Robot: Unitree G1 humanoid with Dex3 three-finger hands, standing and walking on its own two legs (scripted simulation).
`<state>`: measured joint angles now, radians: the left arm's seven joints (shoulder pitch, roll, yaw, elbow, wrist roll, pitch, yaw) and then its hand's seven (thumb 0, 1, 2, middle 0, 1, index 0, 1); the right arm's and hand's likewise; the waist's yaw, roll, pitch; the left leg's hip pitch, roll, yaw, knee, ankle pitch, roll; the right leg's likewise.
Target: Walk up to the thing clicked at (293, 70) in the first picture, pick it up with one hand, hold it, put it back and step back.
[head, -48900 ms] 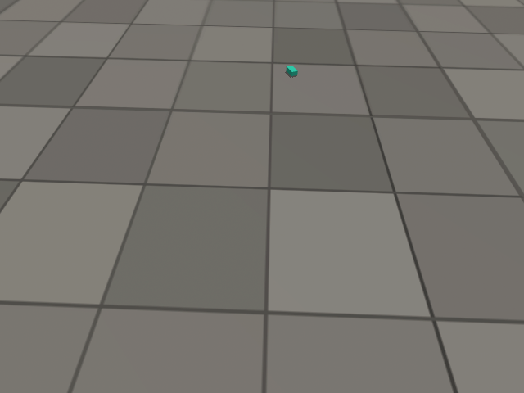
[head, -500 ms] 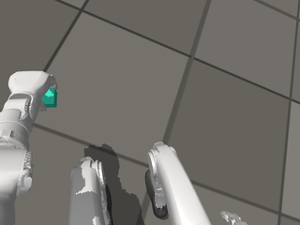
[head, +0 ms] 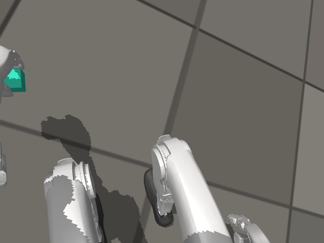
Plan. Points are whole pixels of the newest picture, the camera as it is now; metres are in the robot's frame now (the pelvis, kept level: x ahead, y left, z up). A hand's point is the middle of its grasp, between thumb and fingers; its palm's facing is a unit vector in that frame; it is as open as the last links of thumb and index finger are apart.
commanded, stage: crouch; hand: left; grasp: from above
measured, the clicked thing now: (1, 80) +0.53 +0.27 -0.20
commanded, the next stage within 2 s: lower in 0.66 s
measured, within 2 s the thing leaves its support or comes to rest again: neither
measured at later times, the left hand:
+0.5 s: hand (6, 83) +0.52 +0.27 -0.21, palm faces -0.47 +0.00 -0.88, open 7.5 cm
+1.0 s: hand (11, 88) +0.53 +0.27 -0.24, palm faces -0.50 -0.01 -0.86, open 7.5 cm
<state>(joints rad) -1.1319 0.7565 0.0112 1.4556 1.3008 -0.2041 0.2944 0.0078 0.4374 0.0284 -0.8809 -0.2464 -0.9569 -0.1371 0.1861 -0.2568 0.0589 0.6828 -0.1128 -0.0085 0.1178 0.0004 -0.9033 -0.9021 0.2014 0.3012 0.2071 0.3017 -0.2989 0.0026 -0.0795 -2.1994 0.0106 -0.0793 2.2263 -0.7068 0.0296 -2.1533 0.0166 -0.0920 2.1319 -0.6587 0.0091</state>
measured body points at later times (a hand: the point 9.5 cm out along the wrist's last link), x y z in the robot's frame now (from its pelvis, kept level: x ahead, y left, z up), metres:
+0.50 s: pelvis -0.01 +0.00 -0.05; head +0.26 +0.07 +0.31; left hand +0.54 +0.26 -0.16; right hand +0.00 -0.26 -0.13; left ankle +0.07 +0.11 -0.35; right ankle +0.10 -0.12 -0.35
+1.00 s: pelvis -0.01 +0.00 -0.06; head +0.27 +0.08 +0.28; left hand +0.55 +0.27 -0.19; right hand +0.00 -0.27 -0.13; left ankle +0.07 +0.11 -0.35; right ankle +0.10 -0.12 -0.35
